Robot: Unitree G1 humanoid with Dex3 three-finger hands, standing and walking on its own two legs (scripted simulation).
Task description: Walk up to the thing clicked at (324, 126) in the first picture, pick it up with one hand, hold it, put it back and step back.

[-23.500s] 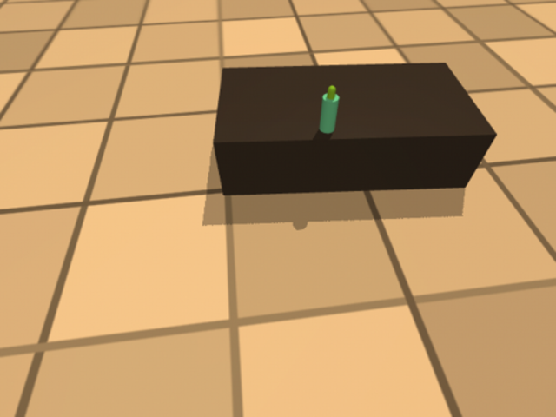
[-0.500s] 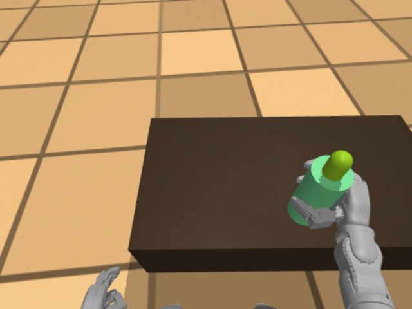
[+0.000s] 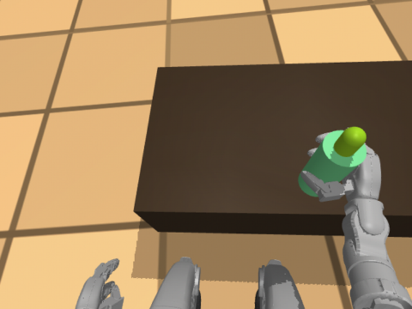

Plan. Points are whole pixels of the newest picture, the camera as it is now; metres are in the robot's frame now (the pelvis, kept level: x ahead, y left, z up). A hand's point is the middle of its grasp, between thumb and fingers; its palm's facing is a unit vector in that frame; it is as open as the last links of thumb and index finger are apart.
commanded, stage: crouch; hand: right
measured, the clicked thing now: (331, 161) +0.38 -0.18 +0.03
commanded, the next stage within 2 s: lower in 0.74 s
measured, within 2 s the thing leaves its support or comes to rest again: rests again in 1.68 s
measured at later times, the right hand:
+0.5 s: hand (311, 172) +0.42 -0.18 -0.10, palm faces +0.10 +0.99 -0.01, open 9.2 cm
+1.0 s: hand (304, 176) +0.43 -0.19 -0.16, palm faces +0.10 +0.99 -0.01, open 9.2 cm
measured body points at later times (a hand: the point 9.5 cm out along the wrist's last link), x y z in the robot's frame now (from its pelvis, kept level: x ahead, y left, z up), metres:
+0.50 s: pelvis -0.03 +0.00 -0.10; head +0.14 -0.02 +0.32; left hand +0.09 +0.26 -0.23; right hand +0.41 -0.24 -0.09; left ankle +0.03 +0.13 -0.63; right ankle +0.04 -0.14 -0.63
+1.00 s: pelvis -0.03 +0.00 -0.15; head +0.16 -0.02 +0.25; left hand +0.08 +0.27 -0.28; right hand +0.42 -0.24 -0.16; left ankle +0.03 +0.13 -0.63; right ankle +0.04 -0.14 -0.63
